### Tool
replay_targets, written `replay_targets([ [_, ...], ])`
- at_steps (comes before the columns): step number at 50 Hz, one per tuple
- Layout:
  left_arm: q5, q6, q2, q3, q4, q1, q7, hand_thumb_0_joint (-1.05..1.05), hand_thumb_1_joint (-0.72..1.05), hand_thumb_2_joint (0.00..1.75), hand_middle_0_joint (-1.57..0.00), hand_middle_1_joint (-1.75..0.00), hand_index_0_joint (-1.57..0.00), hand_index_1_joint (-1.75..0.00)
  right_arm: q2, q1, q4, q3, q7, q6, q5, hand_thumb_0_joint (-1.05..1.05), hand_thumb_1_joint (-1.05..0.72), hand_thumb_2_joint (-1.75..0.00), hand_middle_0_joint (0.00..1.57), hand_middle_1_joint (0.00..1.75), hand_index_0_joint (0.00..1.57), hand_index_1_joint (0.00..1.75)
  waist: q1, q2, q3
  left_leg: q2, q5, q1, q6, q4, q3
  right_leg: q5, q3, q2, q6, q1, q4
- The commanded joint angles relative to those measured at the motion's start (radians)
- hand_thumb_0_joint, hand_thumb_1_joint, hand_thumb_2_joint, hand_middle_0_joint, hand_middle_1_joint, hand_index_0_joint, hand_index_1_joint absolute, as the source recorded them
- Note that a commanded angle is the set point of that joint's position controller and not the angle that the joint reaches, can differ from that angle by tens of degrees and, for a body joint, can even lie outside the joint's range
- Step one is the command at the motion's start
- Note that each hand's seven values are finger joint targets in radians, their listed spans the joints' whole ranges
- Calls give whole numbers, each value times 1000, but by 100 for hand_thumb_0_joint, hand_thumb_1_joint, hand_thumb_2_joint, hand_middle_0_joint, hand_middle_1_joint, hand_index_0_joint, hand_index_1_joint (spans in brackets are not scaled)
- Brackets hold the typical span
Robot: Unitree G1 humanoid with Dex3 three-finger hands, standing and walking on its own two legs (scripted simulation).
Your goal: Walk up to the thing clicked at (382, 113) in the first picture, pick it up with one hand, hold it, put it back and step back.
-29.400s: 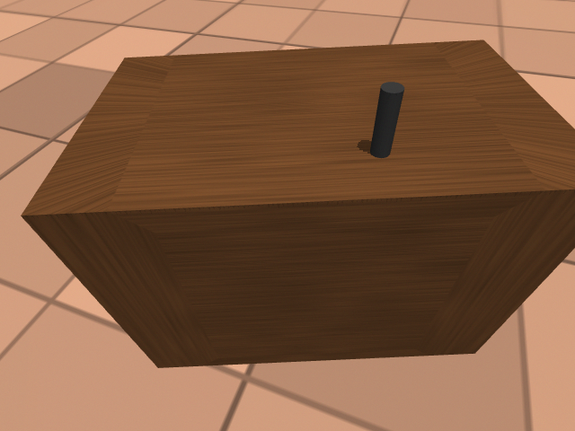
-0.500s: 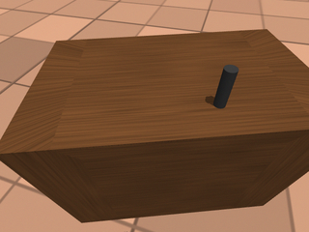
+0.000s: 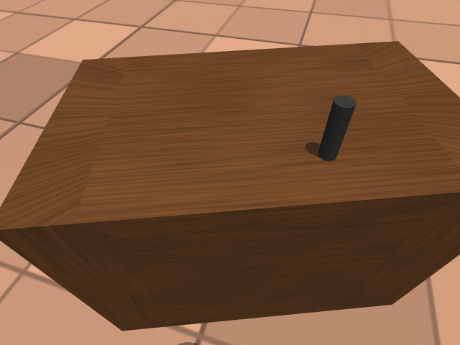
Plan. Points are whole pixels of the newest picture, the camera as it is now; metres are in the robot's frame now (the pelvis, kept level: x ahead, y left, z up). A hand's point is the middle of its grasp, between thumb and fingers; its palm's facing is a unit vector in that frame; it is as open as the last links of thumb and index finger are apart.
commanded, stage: stand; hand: right
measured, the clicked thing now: (335, 130) +0.50 -0.20 +0.09
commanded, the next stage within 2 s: step back in 0.60 s
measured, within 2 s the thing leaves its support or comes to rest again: neither
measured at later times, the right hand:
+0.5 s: hand out of the picture +0.07 -0.25 -0.16, palm faces -0.01 +0.94 -0.34, open 7.4 cm
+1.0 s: hand out of the picture +0.06 -0.30 -0.18, palm faces +0.00 +0.94 -0.35, open 7.4 cm
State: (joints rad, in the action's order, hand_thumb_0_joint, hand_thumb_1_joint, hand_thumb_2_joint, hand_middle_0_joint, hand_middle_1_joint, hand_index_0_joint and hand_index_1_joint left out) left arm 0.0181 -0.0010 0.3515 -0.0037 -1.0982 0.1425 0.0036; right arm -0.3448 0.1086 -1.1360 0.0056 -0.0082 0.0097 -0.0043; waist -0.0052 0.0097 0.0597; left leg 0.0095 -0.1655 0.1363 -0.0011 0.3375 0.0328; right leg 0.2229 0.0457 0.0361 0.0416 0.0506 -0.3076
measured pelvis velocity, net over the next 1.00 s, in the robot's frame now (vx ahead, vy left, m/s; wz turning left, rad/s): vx -0.06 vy -0.03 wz -0.03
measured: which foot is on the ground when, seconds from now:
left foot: down 0.00-0.86, up 0.88-1.00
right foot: down 0.00-1.00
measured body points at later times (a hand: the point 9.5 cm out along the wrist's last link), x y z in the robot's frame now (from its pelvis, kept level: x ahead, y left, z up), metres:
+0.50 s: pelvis +0.00 +0.00 +0.00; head +0.02 +0.01 +0.45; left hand +0.07 +0.30 -0.14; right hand +0.07 -0.30 -0.13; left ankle +0.01 +0.12 -0.75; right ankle -0.03 -0.15 -0.75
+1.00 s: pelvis -0.06 -0.03 -0.02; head +0.00 -0.06 +0.43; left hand +0.00 +0.28 -0.12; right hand +0.06 -0.35 -0.15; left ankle -0.06 +0.10 -0.68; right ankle -0.05 -0.14 -0.75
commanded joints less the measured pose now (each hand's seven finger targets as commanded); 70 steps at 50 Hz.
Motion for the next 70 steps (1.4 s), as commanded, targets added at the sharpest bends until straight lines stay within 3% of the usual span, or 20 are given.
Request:
replay_targets([
  [1, -6, -25, 204, 38, 54, -25, -17, 0, 90, 90, -20, -30, -20, -30, -215, -32, 62, 44, 16, 20, -1, 0, -90, -90, 20, 30, 20, 30, 0, 3, -85, 126, 213, -71, -21, -30, -97, -205, 44, 95, -55, 50, 40],
  [19, -6, -21, 211, 41, 52, -19, -14, 0, 90, 90, -20, -30, -20, -30, -220, -33, 59, 48, 15, 18, -2, 0, -90, -90, 20, 30, 20, 30, -1, 1, -50, 118, 99, -60, -19, -56, -98, -112, 50, 89, -59, 82, 55],
  [29, -6, -24, 211, 39, 61, -22, -16, 0, 90, 90, -20, -30, -20, -30, -220, -31, 61, 48, 16, 22, -4, 0, -90, -90, 20, 30, 20, 30, 0, -8, -98, 127, 212, -90, -19, -33, -90, -200, 46, 94, -57, 58, 35],
  [30, -20, -10, 270, 78, 95, -26, -24, 0, 90, 90, -20, -30, -20, -30, -271, -54, 73, 65, 15, 5, 0, 0, -90, -90, 20, 30, 20, 30, 5, -16, -7, 130, 374, -38, -38, 33, -125, -328, 33, 55, -61, 139, -80],
  [33, -25, 3, 226, 77, 122, 19, -31, 0, 90, 90, -20, -30, -20, -30, -272, -25, 101, 76, 17, -8, 12, 0, -90, -90, 20, 30, 20, 30, 8, -64, -89, 188, 531, -60, -103, 55, -136, -277, -22, 9, -62, 126, -218],
  [39, -8, 39, 207, 93, 164, 97, -23, 0, 90, 90, -20, -30, -20, -30, -303, -102, 191, 108, 24, -33, -7, 0, -90, -90, 20, 30, 20, 30, 29, -215, -132, 312, 271, 123, -223, 45, -211, 240, -23, -42, -88, 137, -494],
  [41, -1, 31, 210, 99, 155, 158, -21, 0, 90, 90, -20, -30, -20, -30, -285, -149, 220, 106, 21, -46, -2, 0, -90, -90, 20, 30, 20, 30, 69, -161, -148, 244, 201, 122, -164, 187, -155, 39, -4, -11, -80, 120, -294],
  [42, 4, 20, 245, 110, 169, 133, -24, 0, 90, 90, -20, -30, -20, -30, -249, -142, 226, 94, 17, -53, 9, 0, -90, -90, 20, 30, 20, 30, 62, -6, -113, 113, 98, 139, -92, 326, -84, -186, 105, 74, -85, 155, -107],
  [43, 8, 10, 317, 133, 190, 94, -24, 0, 90, 90, -20, -30, -20, -30, -189, -146, 244, 76, 19, -56, 17, 0, -90, -90, 20, 30, 20, 30, 57, 169, -47, -61, -158, 259, -27, 474, -60, -374, 306, 203, -116, 158, -2],
  [44, 12, 8, 345, 138, 217, 46, -27, 0, 90, 90, -20, -30, -20, -30, -172, -98, 236, 69, 26, -67, 9, 0, -90, -90, 20, 30, 20, 30, 38, 172, -17, -127, -437, 310, -17, 617, -138, -456, 378, 289, -186, 183, 8],
  [46, 24, 4, 345, 138, 258, -37, -31, 0, 90, 90, -20, -30, -20, -30, -199, -9, 214, 80, 32, -74, 6, 0, -90, -90, 20, 30, 20, 30, 6, 161, -23, -101, -461, 293, -25, 798, -190, -524, 342, 309, -294, 256, -47],
  [49, 17, 5, 275, 126, 297, -121, -30, 0, 90, 90, -20, -30, -20, -30, -256, 53, 199, 84, 32, -61, 24, 0, -90, -90, 20, 30, 20, 30, -34, 154, -52, -109, -320, 300, -6, 850, -199, -446, 168, 177, -225, 193, -85],
  [54, 6, 16, 236, 129, 309, 25, -42, 0, 90, 90, -20, -30, -20, -30, -244, 6, 257, 66, 44, -45, 4, 0, -90, -90, 20, 30, 20, 30, 64, 99, -125, -76, -338, 400, 24, 703, -167, -579, 168, 233, -273, -70, -181],
  [58, 1, 28, 265, 139, 326, 45, -45, 0, 90, 90, -20, -30, -20, -30, -230, 38, 279, 67, 42, -36, -10, 0, -90, -90, 20, 30, 20, 30, 65, 175, -168, -19, -346, 322, 10, 428, -120, -648, 171, 250, -264, -135, -252],
  [60, -4, 35, 276, 137, 343, 10, -39, 0, 90, 90, -20, -30, -20, -30, -227, 95, 256, 76, 35, -32, -15, 0, -90, -90, 20, 30, 20, 30, 38, 179, -177, -29, -269, 204, -6, 280, -66, -589, 125, 214, -226, -62, -285],
  [62, -10, 44, 278, 130, 363, -41, -30, 0, 90, 90, -20, -30, -20, -30, -234, 151, 236, 91, 29, -27, -20, 0, -90, -90, 20, 30, 20, 30, -10, 124, -180, -21, 31, 59, -21, 82, -41, -419, 84, 169, -170, 59, -321],
  [64, -19, 44, 205, 113, 387, -55, -29, 0, 90, 90, -20, -30, -20, -30, -361, 101, 267, 124, 22, -29, -35, 0, -90, -90, 20, 30, 20, 30, -11, -214, -152, 266, 321, -42, -163, 30, -430, 144, -44, -84, -66, 366, -550],
  [65, -6, 49, 223, 130, 388, -116, -43, 0, 90, 90, -20, -30, -20, -30, -420, 77, 283, 133, 18, -31, -36, 0, -90, -90, 20, 30, 20, 30, -61, -277, -111, 375, 333, 111, -294, -13, -536, 464, 55, -149, -44, 355, -764],
  [66, 4, 52, 229, 132, 371, -115, -48, 0, 90, 90, -20, -30, -20, -30, -400, 48, 287, 133, 26, -27, -34, 0, -90, -90, 20, 30, 20, 30, -50, -235, -58, 396, 275, 173, -324, -31, -556, 453, 122, -136, -45, 356, -883],
  [70, -17, 49, 214, 135, 310, 42, -34, 0, 90, 90, -20, -30, -20, -30, -263, -64, 329, 94, 35, -23, -29, 0, -90, -90, 20, 30, 20, 30, 58, -131, -23, 212, 415, 48, -198, 67, -230, 279, 141, -167, -57, 455, -976],
])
